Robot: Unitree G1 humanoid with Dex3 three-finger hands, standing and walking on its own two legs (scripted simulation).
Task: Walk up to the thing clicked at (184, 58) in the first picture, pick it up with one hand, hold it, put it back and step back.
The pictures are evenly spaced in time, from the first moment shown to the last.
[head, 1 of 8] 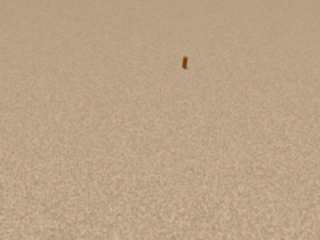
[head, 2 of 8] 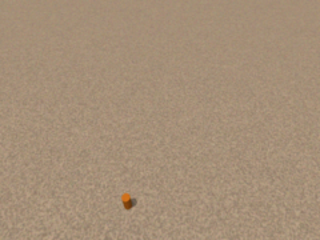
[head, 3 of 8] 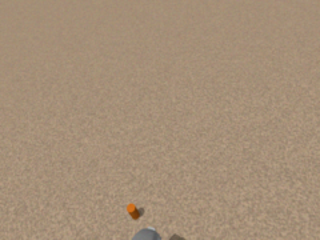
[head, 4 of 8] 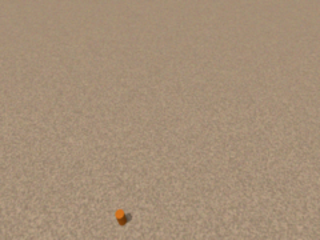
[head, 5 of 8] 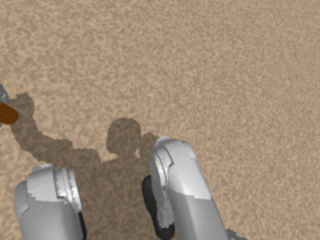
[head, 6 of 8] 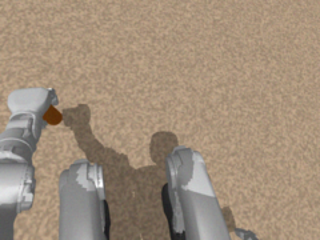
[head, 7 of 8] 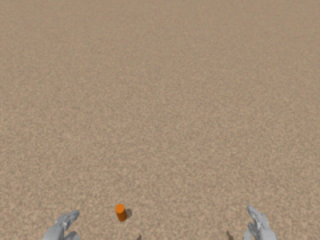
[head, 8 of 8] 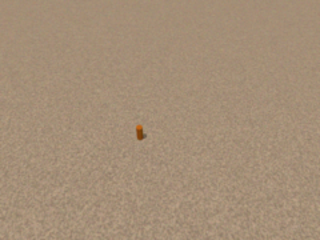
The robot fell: no
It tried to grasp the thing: yes
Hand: left
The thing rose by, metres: 0.65
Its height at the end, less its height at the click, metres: +0.00
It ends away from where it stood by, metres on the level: 0.00
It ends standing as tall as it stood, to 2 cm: yes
